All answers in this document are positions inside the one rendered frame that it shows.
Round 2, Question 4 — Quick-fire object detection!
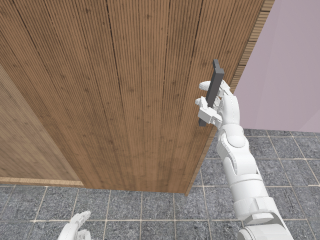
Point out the robot right hand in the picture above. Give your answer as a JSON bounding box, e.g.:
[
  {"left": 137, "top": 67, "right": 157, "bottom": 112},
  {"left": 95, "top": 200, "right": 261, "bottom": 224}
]
[{"left": 195, "top": 80, "right": 240, "bottom": 131}]

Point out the robot left hand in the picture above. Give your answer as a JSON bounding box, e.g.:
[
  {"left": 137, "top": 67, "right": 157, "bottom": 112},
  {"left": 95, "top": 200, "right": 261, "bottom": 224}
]
[{"left": 57, "top": 210, "right": 94, "bottom": 240}]

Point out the wardrobe door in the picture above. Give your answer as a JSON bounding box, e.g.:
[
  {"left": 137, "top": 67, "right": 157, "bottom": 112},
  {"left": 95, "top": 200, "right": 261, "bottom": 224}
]
[
  {"left": 0, "top": 0, "right": 263, "bottom": 194},
  {"left": 0, "top": 64, "right": 81, "bottom": 181}
]

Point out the handle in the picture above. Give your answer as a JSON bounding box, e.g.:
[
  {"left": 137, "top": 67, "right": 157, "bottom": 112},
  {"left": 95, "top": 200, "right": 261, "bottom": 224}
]
[{"left": 198, "top": 59, "right": 225, "bottom": 127}]

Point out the right robot upper arm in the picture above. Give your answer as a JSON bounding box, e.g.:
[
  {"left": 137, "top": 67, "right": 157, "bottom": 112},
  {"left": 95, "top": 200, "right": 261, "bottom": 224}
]
[{"left": 237, "top": 224, "right": 292, "bottom": 240}]

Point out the right robot forearm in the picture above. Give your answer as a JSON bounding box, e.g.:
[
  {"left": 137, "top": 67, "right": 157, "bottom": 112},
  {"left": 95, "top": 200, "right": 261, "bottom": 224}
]
[{"left": 216, "top": 124, "right": 294, "bottom": 240}]

